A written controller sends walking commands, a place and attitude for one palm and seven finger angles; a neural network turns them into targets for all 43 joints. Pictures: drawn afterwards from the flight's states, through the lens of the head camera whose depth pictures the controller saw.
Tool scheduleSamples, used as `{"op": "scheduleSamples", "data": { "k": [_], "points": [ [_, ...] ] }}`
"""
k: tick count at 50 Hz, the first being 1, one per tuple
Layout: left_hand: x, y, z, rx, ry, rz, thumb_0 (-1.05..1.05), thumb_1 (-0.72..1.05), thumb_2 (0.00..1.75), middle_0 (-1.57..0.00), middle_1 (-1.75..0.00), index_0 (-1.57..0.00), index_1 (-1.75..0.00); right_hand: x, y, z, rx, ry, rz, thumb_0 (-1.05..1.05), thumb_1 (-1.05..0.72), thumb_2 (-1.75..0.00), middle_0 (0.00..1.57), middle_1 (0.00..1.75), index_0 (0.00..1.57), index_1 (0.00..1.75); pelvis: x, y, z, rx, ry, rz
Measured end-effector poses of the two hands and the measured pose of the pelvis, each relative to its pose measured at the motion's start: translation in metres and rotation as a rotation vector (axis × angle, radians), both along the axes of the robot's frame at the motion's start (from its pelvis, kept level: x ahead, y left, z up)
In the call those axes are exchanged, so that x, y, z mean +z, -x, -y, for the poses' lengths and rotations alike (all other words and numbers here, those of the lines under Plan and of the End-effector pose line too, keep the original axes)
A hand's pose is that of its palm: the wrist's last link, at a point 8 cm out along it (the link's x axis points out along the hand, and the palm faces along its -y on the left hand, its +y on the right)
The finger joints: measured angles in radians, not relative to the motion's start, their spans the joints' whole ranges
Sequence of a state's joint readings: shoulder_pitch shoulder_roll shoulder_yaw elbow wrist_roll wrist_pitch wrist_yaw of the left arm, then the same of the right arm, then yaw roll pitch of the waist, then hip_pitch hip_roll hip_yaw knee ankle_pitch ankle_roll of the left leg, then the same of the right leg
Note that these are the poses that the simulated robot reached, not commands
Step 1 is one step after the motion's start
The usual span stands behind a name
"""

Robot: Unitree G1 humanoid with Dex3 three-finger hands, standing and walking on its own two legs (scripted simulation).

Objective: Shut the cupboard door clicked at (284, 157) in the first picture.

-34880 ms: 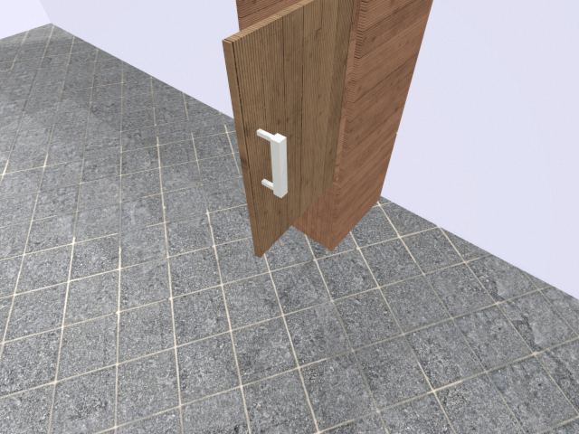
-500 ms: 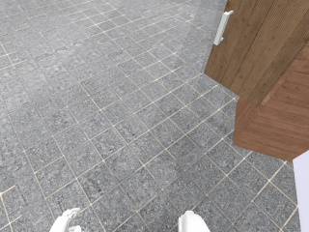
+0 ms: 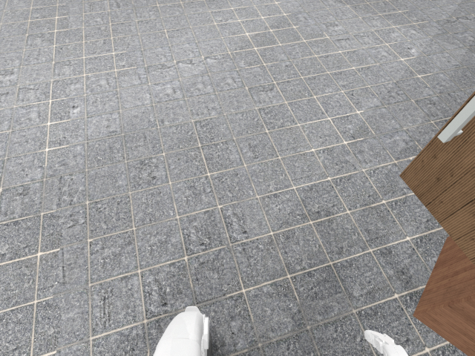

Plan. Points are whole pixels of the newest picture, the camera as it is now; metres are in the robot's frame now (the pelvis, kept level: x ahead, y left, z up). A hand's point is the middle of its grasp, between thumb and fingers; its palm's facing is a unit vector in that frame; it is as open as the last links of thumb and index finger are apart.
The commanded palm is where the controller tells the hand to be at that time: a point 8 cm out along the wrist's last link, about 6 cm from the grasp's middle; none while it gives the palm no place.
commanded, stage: walk to a spot facing it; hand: left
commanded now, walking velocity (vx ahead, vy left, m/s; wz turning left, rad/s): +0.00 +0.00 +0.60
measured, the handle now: (470, 115) +0.66 -0.51 -0.01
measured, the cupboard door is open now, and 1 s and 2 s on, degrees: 61 61 61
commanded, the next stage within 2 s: turn to face it in 0.24 s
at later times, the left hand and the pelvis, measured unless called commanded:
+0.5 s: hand (118, 309) +0.20 +0.25 -0.16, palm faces +0.18 -0.95 -0.25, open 7.4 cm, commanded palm none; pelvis +0.10 +0.02 +0.00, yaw +11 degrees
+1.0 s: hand (132, 323) +0.18 +0.23 -0.19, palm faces +0.01 -0.98 -0.22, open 7.4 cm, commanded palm none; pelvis +0.13 +0.02 -0.01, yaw -4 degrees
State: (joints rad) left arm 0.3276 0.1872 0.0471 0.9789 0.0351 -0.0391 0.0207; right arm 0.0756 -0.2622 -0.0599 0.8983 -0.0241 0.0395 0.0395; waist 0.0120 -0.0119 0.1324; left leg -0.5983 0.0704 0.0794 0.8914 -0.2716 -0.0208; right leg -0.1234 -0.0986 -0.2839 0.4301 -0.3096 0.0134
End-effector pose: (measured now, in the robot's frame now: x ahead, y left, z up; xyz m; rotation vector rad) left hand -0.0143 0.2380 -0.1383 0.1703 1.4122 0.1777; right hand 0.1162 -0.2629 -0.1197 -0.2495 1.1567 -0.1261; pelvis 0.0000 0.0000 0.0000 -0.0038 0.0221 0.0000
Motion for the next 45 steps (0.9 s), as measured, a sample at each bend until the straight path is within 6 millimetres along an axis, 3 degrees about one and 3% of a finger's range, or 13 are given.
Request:
{"op": "scheduleSamples", "data": {
  "k": [3, 6, 9, 18, 24, 29, 35, 40, 45],
  "points": [
    [-0.009, 0.015, -0.008, 0.069, 0.01, -0.071, 0.0, 0.9, 0.9, -0.2, -0.3, -0.2, -0.3, 0.002, -0.06, -0.02, 0.094, 0.009, 0.05, 0.01, -0.92, -0.9, 0.19, 0.29, 0.2, 0.3, -0.007, -0.022, -0.008, 0.035, 0.007, 0.002],
    [-0.026, 0.016, -0.022, 0.123, 0.018, -0.111, 0.0, 0.9, 0.9, -0.2, -0.3, -0.2, -0.3, -0.003, -0.109, -0.043, 0.166, 0.02, 0.13, 0.01, -0.91, -0.9, 0.2, 0.29, 0.2, 0.3, -0.024, -0.046, -0.022, 0.064, 0.028, 0.005],
    [-0.033, -0.009, -0.04, 0.149, -0.004, -0.086, 0.01, 0.9, 0.9, -0.2, -0.3, -0.2, -0.3, -0.004, -0.129, -0.06, 0.201, 0.024, 0.145, 0.0, -0.91, -0.9, 0.2, 0.29, 0.2, 0.3, -0.027, -0.057, -0.029, 0.093, 0.02, 0.018],
    [-0.001, -0.141, -0.071, 0.126, -0.055, 0.244, 0.0, 0.91, 0.9, -0.2, -0.3, -0.2, -0.3, 0.001, -0.113, -0.075, 0.201, 0.011, 0.014, 0.0, -0.91, -0.9, 0.2, 0.29, 0.21, 0.3, -0.005, -0.079, -0.032, 0.187, 0.042, -0.003],
    [0.014, -0.188, -0.062, 0.095, -0.064, 0.323, 0.0, 0.91, 0.9, -0.19, -0.3, -0.19, -0.3, 0.0, -0.094, -0.063, 0.145, 0.003, -0.053, 0.01, -0.91, -0.9, 0.2, 0.3, 0.21, 0.3, 0.002, -0.099, -0.022, 0.193, 0.032, -0.01],
    [0.011, -0.198, -0.03, 0.059, -0.04, 0.278, 0.0, 0.91, 0.9, -0.19, -0.3, -0.19, -0.3, -0.014, -0.079, -0.047, 0.069, -0.029, -0.096, 0.01, -0.91, -0.9, 0.2, 0.29, 0.21, 0.3, -0.001, -0.118, -0.008, 0.146, 0.002, -0.001],
    [0.002, -0.183, 0.011, 0.008, 0.005, 0.143, 0.0, 0.9, 0.9, -0.2, -0.3, -0.2, -0.3, -0.029, -0.066, -0.025, -0.038, -0.056, -0.145, 0.01, -0.91, -0.9, 0.2, 0.29, 0.21, 0.3, -0.005, -0.131, 0.005, 0.071, -0.006, -0.001],
    [0.0, -0.173, 0.01, 0.024, 0.005, 0.078, 0.0, 0.92, 0.9, -0.2, -0.3, -0.2, -0.3, -0.02, -0.062, -0.015, -0.071, -0.021, -0.178, 0.01, -0.91, -0.9, 0.2, 0.29, 0.2, 0.3, 0.0, -0.133, 0.005, 0.035, -0.01, -0.009],
    [-0.007, -0.17, -0.01, 0.02, 0.004, 0.047, 0.0, 0.91, 0.9, -0.2, -0.3, -0.2, -0.3, -0.011, -0.075, -0.014, -0.092, 0.029, -0.136, 0.01, -0.91, -0.9, 0.2, 0.29, 0.2, 0.3, -0.002, -0.134, -0.006, -0.012, -0.006, -0.014]
  ]
}}
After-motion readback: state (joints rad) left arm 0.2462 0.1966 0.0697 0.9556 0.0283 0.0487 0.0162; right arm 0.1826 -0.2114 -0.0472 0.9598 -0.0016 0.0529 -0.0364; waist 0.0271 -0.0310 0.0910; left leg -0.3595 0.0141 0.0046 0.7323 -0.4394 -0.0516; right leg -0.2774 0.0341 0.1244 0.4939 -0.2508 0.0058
